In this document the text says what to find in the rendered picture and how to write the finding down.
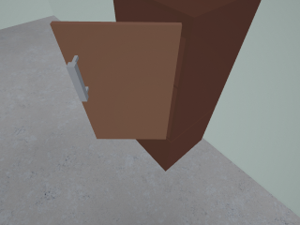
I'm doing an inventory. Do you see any cupboard door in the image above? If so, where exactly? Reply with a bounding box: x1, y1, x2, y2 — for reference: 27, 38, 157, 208
50, 21, 182, 140

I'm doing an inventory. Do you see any handle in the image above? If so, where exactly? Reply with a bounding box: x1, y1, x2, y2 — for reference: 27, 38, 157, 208
66, 55, 89, 102

